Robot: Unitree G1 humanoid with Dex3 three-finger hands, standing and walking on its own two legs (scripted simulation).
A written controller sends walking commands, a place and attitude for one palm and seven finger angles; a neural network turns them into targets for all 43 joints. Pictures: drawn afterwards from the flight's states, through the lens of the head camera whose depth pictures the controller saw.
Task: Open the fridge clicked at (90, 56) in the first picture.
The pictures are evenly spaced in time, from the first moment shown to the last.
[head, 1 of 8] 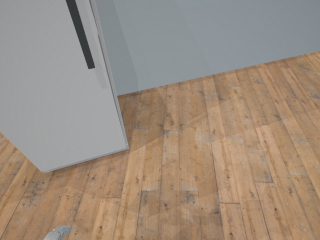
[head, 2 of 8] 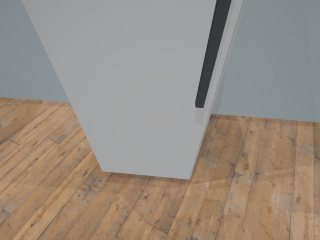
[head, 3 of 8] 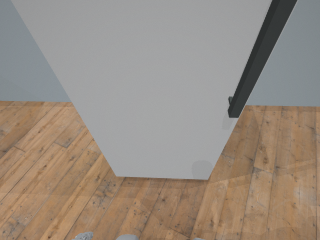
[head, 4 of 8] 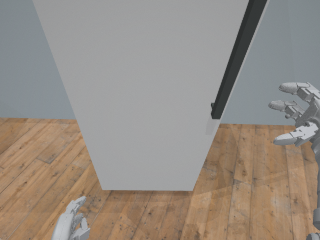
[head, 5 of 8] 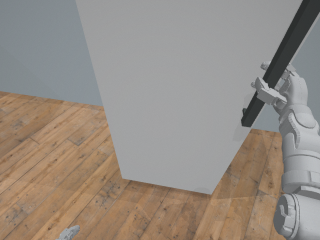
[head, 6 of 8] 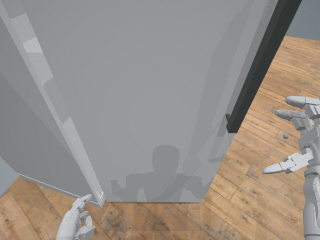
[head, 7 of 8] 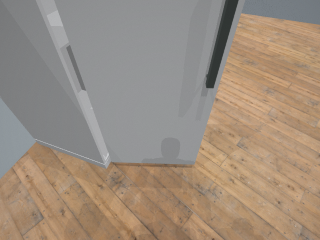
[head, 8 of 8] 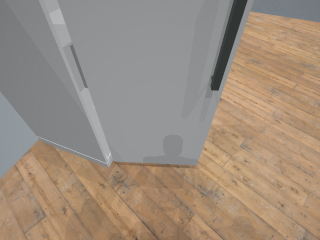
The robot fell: no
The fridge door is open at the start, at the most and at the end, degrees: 0 79 71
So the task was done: yes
